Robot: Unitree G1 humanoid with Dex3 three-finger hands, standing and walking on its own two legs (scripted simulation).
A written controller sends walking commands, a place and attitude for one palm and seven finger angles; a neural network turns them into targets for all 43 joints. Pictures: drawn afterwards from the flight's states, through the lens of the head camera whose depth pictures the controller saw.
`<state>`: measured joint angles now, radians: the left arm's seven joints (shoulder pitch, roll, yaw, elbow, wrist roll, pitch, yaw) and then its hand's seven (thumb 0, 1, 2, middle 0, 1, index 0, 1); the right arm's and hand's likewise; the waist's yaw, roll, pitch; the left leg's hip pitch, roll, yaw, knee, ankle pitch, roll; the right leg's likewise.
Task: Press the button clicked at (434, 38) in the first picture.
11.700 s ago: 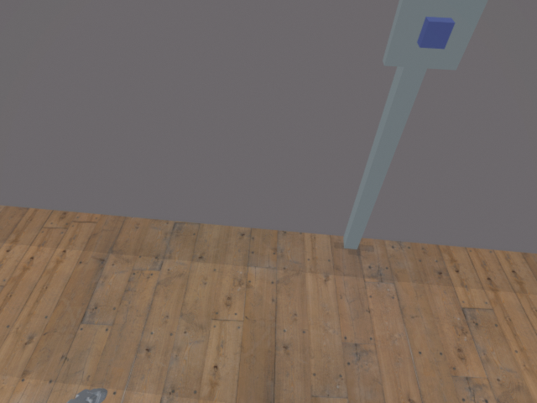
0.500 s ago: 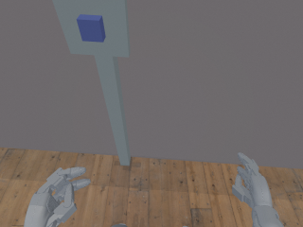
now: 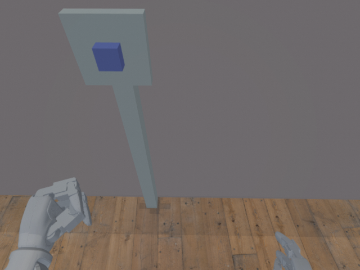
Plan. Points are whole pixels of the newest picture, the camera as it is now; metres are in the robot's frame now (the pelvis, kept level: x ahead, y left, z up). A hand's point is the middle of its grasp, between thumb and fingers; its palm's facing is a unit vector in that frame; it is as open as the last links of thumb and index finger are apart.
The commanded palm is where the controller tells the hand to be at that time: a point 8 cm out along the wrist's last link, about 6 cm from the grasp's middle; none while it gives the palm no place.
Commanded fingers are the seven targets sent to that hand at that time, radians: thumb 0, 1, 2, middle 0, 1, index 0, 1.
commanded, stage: raise the hand and make a fist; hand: left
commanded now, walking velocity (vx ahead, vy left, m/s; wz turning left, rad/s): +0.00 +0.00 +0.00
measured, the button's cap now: (109, 56) +0.53 +0.20 +0.22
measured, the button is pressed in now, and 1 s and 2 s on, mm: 0 0 0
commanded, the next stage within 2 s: aim a knuckle at the button in 1.04 s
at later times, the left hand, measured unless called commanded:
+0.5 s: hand (57, 170) +0.23 +0.21 +0.18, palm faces +0.10 -0.99 -0.09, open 3.1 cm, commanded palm +0.20 +0.26 +0.20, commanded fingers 0.00 0.90 0.90 -1.30 -1.50 -1.30 -1.50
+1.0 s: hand (57, 162) +0.23 +0.20 +0.21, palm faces +0.12 -0.99 -0.07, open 3.1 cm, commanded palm +0.20 +0.25 +0.22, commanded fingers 0.00 0.90 0.90 -1.30 -1.50 -1.30 -1.50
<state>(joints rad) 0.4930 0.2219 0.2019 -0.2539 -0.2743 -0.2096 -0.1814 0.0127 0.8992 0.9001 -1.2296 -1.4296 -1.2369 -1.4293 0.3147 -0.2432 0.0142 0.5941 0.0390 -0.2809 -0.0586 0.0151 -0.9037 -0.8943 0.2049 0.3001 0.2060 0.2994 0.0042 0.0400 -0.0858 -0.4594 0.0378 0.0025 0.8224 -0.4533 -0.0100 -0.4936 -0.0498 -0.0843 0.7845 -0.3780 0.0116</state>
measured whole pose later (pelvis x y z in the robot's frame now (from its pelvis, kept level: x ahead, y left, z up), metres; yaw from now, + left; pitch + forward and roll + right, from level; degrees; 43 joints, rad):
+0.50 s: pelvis +0.01 +0.00 +0.02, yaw +1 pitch -1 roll -1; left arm 0.22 0.29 0.29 -0.30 -0.30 0.13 -0.24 0.01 0.90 0.90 -1.30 -1.50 -1.31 -1.50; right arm 0.22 -0.23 0.09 0.60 0.05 -0.29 -0.08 0.01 -0.90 -0.89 0.21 0.30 0.21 0.30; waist 0.07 0.06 -0.06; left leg -0.21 0.03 -0.01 0.61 -0.37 -0.01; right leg -0.24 -0.05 -0.10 0.58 -0.31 0.01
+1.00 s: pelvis +0.00 -0.01 +0.03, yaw +0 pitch -4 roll +0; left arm 0.13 0.29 0.33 -0.30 -0.30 0.25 -0.22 0.01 0.90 0.90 -1.30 -1.50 -1.31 -1.50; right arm 0.21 -0.26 0.08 0.62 0.06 -0.26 -0.10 0.01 -0.90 -0.89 0.20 0.30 0.20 0.30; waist 0.06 0.06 -0.03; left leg -0.13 0.04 0.00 0.52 -0.31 -0.03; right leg -0.18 -0.03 -0.09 0.52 -0.26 0.00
